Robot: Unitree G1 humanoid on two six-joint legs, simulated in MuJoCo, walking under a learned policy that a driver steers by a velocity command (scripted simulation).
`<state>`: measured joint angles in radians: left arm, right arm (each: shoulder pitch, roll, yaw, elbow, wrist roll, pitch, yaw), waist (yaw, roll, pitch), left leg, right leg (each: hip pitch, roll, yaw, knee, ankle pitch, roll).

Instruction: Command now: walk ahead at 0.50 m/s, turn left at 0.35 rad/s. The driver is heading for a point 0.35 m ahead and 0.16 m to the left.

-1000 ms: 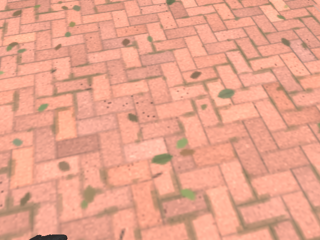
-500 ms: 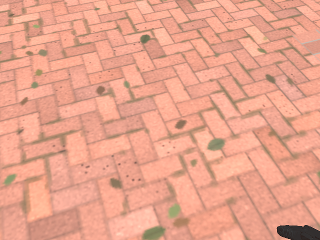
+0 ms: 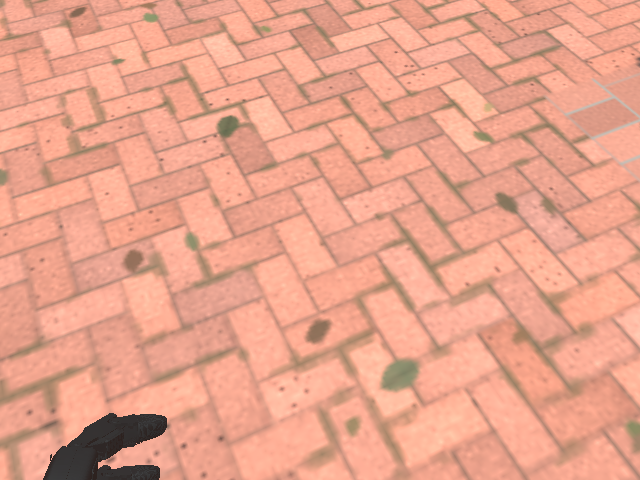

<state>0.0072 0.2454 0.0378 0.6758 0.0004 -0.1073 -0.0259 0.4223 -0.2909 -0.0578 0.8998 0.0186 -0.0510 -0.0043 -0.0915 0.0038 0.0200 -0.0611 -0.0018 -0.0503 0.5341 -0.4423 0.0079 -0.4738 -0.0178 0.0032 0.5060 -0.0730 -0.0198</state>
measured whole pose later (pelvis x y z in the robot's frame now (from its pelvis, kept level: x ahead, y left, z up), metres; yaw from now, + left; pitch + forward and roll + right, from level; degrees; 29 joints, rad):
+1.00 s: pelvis +0.35 +0.06 +0.01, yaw +17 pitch +0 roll +1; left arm 0.18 0.24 0.04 0.94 0.02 -0.01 0.02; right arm 0.15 -0.22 -0.03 0.85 -0.02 0.00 -0.01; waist 0.00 0.01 0.01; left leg -0.26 -0.03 0.02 0.48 -0.22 0.03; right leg -0.27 -0.05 0.01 0.53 -0.26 0.04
